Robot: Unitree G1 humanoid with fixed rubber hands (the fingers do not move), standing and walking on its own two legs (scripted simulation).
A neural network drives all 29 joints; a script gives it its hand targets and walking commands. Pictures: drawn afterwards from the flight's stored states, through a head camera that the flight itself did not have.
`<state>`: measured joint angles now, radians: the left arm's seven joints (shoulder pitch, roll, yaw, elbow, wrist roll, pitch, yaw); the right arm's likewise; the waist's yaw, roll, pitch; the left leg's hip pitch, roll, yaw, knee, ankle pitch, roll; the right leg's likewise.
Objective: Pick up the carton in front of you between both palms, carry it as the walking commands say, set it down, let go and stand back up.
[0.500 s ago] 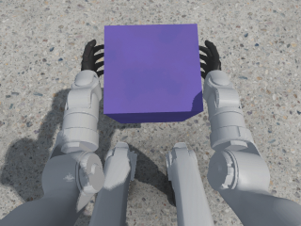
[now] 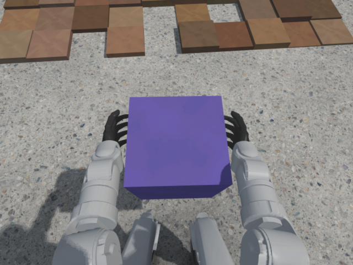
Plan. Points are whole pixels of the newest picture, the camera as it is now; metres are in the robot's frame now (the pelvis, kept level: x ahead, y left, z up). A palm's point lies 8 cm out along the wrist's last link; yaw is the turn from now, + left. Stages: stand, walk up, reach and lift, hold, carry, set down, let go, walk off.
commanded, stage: reach and lift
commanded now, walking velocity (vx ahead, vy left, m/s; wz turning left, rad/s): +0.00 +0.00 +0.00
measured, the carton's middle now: (176, 154) +0.39 +0.00 -0.11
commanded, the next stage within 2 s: hold in 1.70 s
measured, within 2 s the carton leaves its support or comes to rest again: neither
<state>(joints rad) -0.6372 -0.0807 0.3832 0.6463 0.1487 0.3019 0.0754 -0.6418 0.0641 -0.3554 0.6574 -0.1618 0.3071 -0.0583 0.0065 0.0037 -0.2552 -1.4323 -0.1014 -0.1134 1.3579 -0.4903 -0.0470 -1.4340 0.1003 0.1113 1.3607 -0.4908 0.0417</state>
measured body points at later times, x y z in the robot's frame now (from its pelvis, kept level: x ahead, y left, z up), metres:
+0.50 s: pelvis +0.05 +0.00 +0.13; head +0.08 +0.00 +0.58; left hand +0.37 +0.15 +0.11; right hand +0.37 -0.15 +0.10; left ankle +0.06 +0.13 -0.59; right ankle +0.06 -0.13 -0.59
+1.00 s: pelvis +0.04 +0.00 +0.15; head +0.01 +0.00 +0.60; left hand +0.35 +0.15 +0.17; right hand +0.35 -0.15 +0.17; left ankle +0.06 +0.13 -0.59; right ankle +0.06 -0.13 -0.59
